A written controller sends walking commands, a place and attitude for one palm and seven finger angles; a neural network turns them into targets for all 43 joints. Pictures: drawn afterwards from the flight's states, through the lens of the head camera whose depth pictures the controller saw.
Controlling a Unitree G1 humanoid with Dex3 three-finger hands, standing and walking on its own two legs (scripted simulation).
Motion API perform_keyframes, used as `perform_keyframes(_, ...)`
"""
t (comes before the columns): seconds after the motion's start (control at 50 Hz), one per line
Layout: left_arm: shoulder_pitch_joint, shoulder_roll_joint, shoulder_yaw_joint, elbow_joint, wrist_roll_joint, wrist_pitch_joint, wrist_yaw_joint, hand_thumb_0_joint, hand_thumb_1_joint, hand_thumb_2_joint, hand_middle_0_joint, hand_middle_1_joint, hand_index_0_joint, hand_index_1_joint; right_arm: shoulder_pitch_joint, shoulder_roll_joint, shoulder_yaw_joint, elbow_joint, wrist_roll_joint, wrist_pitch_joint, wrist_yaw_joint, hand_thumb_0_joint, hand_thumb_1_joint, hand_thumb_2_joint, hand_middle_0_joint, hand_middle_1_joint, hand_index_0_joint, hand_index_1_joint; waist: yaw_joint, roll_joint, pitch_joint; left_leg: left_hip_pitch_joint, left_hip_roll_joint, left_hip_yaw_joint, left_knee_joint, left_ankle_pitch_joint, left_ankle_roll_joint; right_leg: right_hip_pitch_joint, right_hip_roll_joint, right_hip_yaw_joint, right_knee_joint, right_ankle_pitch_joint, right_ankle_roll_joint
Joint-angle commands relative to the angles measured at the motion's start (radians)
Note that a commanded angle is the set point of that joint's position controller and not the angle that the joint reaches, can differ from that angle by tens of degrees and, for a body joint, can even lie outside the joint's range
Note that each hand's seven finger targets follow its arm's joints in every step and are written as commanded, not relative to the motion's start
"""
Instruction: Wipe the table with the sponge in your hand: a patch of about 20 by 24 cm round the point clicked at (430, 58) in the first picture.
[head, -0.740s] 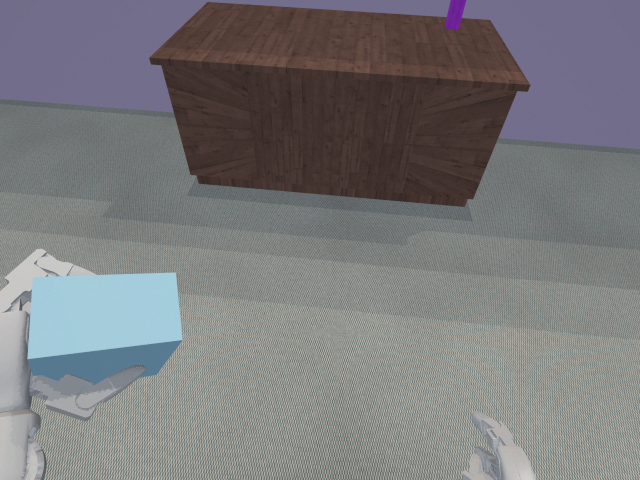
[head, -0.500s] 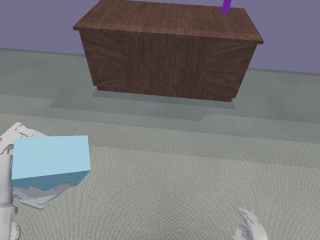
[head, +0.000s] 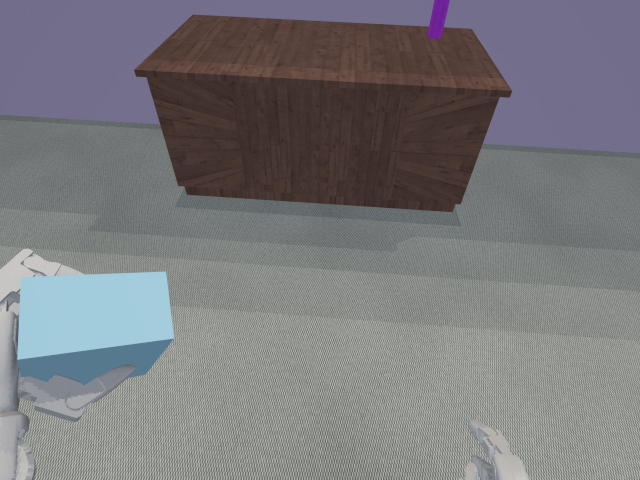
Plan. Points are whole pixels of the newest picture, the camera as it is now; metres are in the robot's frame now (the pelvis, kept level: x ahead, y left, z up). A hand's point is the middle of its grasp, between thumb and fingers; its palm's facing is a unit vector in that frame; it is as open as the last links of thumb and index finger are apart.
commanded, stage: walk to a spot facing it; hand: left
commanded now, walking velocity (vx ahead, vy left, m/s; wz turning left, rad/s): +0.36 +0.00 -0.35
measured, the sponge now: (114, 332) +0.22 +0.22 +0.15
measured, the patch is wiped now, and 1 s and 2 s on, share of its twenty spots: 0.00 0.00 0.00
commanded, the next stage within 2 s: none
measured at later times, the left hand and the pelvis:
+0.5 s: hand (201, 207) +0.38 +0.18 +0.17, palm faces +0.25 -0.87 -0.43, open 10.7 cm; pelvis +0.12 -0.02 +0.00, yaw -10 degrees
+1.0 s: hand (289, 132) +0.54 +0.09 +0.19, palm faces +0.22 -0.84 -0.49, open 10.7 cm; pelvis +0.28 -0.10 +0.01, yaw -12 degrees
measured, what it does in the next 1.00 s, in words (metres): walks ahead: left foot, then right foot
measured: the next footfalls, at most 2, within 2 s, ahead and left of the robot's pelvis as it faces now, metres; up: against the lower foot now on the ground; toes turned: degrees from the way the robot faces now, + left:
left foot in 0.30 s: +0.13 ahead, +0.12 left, +0.00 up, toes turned +3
right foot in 0.62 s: +0.25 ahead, -0.17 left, +0.00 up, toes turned -22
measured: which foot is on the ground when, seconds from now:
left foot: down 0.00-0.08, up 0.10-0.28, down 0.30-0.62, up 0.64-1.00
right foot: down 0.00-0.32, up 0.34-0.60, down 0.62-1.00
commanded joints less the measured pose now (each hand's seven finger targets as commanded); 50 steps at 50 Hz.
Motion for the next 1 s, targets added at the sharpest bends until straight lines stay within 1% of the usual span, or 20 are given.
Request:
perform_keyframes(0.0,-0.148,0.140,0.064,-0.196,-0.005,-0.069,0.006,0.000,0.100,1.300,-1.200,-1.600,-1.200,-1.600,-0.110,-0.147,-0.058,-0.143,-0.004,-0.047,-0.001,0.000,-0.900,-0.900,0.200,0.300,0.200,0.300,-0.008,0.139,-0.012,-0.106,0.167,-0.108,-0.173,-0.321,0.078,0.080,-0.019,-0.022,-0.086,-0.020,-0.022)
perform_keyframes(0.02,-0.171,0.139,0.055,-0.195,-0.003,-0.068,0.003,0.000,0.100,1.300,-1.200,-1.600,-1.200,-1.600,-0.110,-0.144,-0.058,-0.146,-0.005,-0.044,0.002,0.000,-0.900,-0.900,0.200,0.300,0.200,0.300,-0.009,0.073,0.013,-0.166,0.109,-0.043,-0.070,-0.347,0.051,0.086,-0.064,0.079,-0.146,-0.089,-0.060)
perform_keyframes(0.06,-0.196,0.166,0.059,-0.193,0.000,-0.060,0.006,0.000,0.100,1.300,-1.200,-1.600,-1.200,-1.600,-0.132,-0.126,-0.057,-0.152,0.001,-0.045,0.009,0.000,-0.900,-0.900,0.200,0.300,0.200,0.300,0.005,-0.238,0.059,-0.306,-0.031,0.072,0.262,-0.276,-0.003,0.077,-0.278,0.531,-0.358,-0.293,-0.182)
perform_keyframes(0.08,-0.216,0.184,0.062,-0.207,-0.004,-0.067,0.010,0.000,0.100,1.300,-1.200,-1.600,-1.200,-1.600,-0.149,-0.135,-0.060,-0.154,0.006,-0.048,0.014,0.000,-0.900,-0.900,0.200,0.300,0.200,0.300,0.012,-0.239,0.070,-0.366,-0.019,0.021,0.408,-0.264,-0.010,0.114,-0.357,0.655,-0.424,-0.260,-0.242)
perform_keyframes(0.14,-0.203,0.228,0.109,-0.249,-0.002,-0.089,0.012,0.000,0.100,1.300,-1.200,-1.600,-1.200,-1.600,-0.135,-0.131,-0.042,-0.137,-0.001,-0.036,0.020,0.000,-0.900,-0.900,0.200,0.300,0.200,0.300,0.002,-0.104,0.024,-0.317,0.031,-0.027,0.352,-0.210,-0.018,0.145,-0.322,0.493,-0.350,0.024,-0.254)
perform_keyframes(0.2,-0.156,0.227,0.136,-0.288,-0.013,-0.111,0.013,0.000,0.100,1.300,-1.200,-1.600,-1.200,-1.600,-0.133,-0.107,-0.031,-0.144,-0.008,-0.023,0.018,0.000,-0.900,-0.900,0.200,0.300,0.200,0.300,0.004,-0.116,-0.047,-0.093,0.012,0.043,0.063,-0.118,-0.010,0.119,-0.229,0.280,-0.258,0.201,-0.198)
perform_keyframes(0.26,-0.120,0.196,0.126,-0.317,-0.030,-0.118,0.018,0.000,0.100,1.300,-1.200,-1.600,-1.200,-1.600,-0.097,-0.123,-0.044,-0.162,-0.004,-0.030,0.002,0.000,-0.900,-0.900,0.200,0.300,0.200,0.300,-0.021,0.034,-0.120,0.217,0.016,0.067,-0.181,0.056,0.000,0.035,-0.108,0.153,-0.032,0.185,-0.099)
perform_keyframes(0.3,-0.090,0.178,0.117,-0.344,-0.032,-0.132,0.022,0.000,0.100,1.300,-1.200,-1.600,-1.200,-1.600,-0.093,-0.152,-0.064,-0.169,0.001,-0.028,0.002,0.000,-0.900,-0.900,0.200,0.300,0.200,0.300,-0.023,0.316,-0.115,0.444,0.349,-0.359,-0.278,0.113,0.153,-0.317,0.001,-0.017,0.338,-0.157,-0.002)
perform_keyframes(0.34,-0.065,0.221,0.147,-0.264,-0.020,-0.124,0.012,0.000,0.100,1.300,-1.200,-1.600,-1.200,-1.600,-0.107,-0.139,-0.065,-0.146,-0.003,-0.043,0.012,0.000,-0.900,-0.900,0.200,0.300,0.200,0.300,-0.016,0.244,-0.064,0.342,0.415,-0.416,-0.320,0.051,0.210,-0.394,-0.056,0.028,0.531,-0.155,0.003)
perform_keyframes(0.42,-0.086,0.155,0.079,-0.280,-0.010,-0.100,-0.002,0.000,0.100,1.300,-1.200,-1.600,-1.200,-1.600,-0.086,-0.144,-0.069,-0.125,0.007,-0.053,0.021,0.000,-0.900,-0.900,0.200,0.300,0.200,0.300,-0.017,0.182,0.037,0.266,0.331,-0.115,-0.284,0.222,0.165,-0.396,-0.112,-0.053,0.407,-0.032,0.021)
perform_keyframes(0.54,-0.085,0.211,0.145,-0.288,-0.017,-0.086,-0.004,0.000,0.100,1.300,-1.200,-1.600,-1.200,-1.600,-0.097,-0.137,-0.066,-0.149,0.004,-0.059,0.020,0.000,-0.900,-0.900,0.200,0.300,0.200,0.300,-0.013,0.230,-0.035,0.166,0.231,0.141,-0.084,0.426,0.090,0.008,-0.001,-0.256,-0.019,0.114,0.013)
perform_keyframes(0.58,-0.072,0.235,0.170,-0.273,-0.016,-0.076,-0.005,0.000,0.100,1.300,-1.200,-1.600,-1.200,-1.600,-0.110,-0.120,-0.070,-0.144,0.014,-0.051,0.023,0.000,-0.900,-0.900,0.200,0.300,0.200,0.300,0.018,0.078,-0.109,0.024,0.182,0.170,0.217,0.345,0.064,0.273,-0.031,-0.186,-0.100,0.189,-0.014)
perform_keyframes(0.6,-0.091,0.260,0.185,-0.295,-0.006,-0.076,0.000,0.000,0.100,1.300,-1.200,-1.600,-1.200,-1.600,-0.105,-0.098,-0.073,-0.148,0.018,-0.044,0.030,0.000,-0.900,-0.900,0.200,0.300,0.200,0.300,0.013,-0.146,-0.168,-0.171,0.091,0.199,0.501,0.133,0.031,0.419,-0.224,0.120,-0.143,0.245,-0.106)
perform_keyframes(0.62,-0.072,0.308,0.247,-0.307,-0.019,-0.082,0.007,0.000,0.100,1.300,-1.200,-1.600,-1.200,-1.600,-0.144,-0.092,-0.067,-0.174,0.014,-0.045,0.032,0.000,-0.900,-0.900,0.200,0.300,0.200,0.300,0.021,-0.303,-0.194,-0.390,-0.018,0.105,0.736,-0.285,0.005,0.490,-0.414,0.513,-0.234,0.436,-0.216)
perform_keyframes(0.64,-0.071,0.284,0.252,-0.300,-0.030,-0.087,0.002,0.000,0.100,1.300,-1.200,-1.600,-1.200,-1.600,-0.157,-0.106,-0.068,-0.169,0.006,-0.045,0.036,0.000,-0.900,-0.900,0.200,0.300,0.200,0.300,0.012,-0.190,-0.169,-0.385,0.028,-0.042,0.790,-0.261,0.005,0.404,-0.440,0.521,-0.267,0.316,-0.204)
perform_keyframes(0.66,-0.024,0.291,0.252,-0.302,-0.041,-0.092,-0.005,0.000,0.100,1.300,-1.200,-1.600,-1.200,-1.600,-0.149,-0.112,-0.082,-0.149,0.014,-0.040,0.041,0.000,-0.900,-0.900,0.200,0.300,0.200,0.300,0.017,-0.153,-0.123,-0.406,0.057,-0.064,0.823,-0.229,-0.006,0.346,-0.447,0.541,-0.292,0.222,-0.216)
perform_keyframes(0.7,0.048,0.279,0.260,-0.351,-0.032,-0.111,-0.006,0.000,0.100,1.300,-1.200,-1.600,-1.200,-1.600,-0.150,-0.104,-0.064,-0.124,0.007,-0.010,0.053,0.000,-0.900,-0.900,0.200,0.300,0.200,0.300,0.002,-0.038,-0.087,-0.457,0.089,-0.075,0.840,-0.135,-0.029,0.299,-0.419,0.364,-0.272,0.279,-0.211)
perform_keyframes(0.76,0.027,0.243,0.230,-0.357,-0.030,-0.128,-0.005,0.000,0.100,1.300,-1.200,-1.600,-1.200,-1.600,-0.163,-0.102,-0.062,-0.115,0.003,0.014,0.052,0.000,-0.900,-0.900,0.200,0.300,0.200,0.300,-0.022,-0.065,-0.077,-0.438,0.104,-0.046,0.736,-0.048,-0.043,0.215,-0.359,0.148,-0.292,0.371,-0.171)
perform_keyframes(0.84,0.032,0.237,0.223,-0.321,-0.037,-0.125,0.005,0.000,0.100,1.300,-1.200,-1.600,-1.200,-1.600,-0.134,-0.111,-0.078,-0.126,0.001,0.015,0.042,0.000,-0.900,-0.900,0.200,0.300,0.200,0.300,-0.019,-0.090,-0.070,-0.344,0.100,0.031,0.376,0.009,-0.034,0.211,-0.324,0.035,-0.282,0.450,-0.157)
perform_keyframes(0.98,-0.049,0.204,0.164,-0.274,-0.036,-0.097,0.023,0.000,0.100,1.300,-1.200,-1.600,-1.200,-1.600,-0.105,-0.107,-0.081,-0.169,0.007,-0.008,0.021,0.000,-0.900,-0.900,0.200,0.300,0.200,0.300,0.010,-0.154,-0.039,-0.118,0.007,0.186,0.015,0.069,-0.003,0.231,-0.293,-0.005,-0.189,0.543,-0.128)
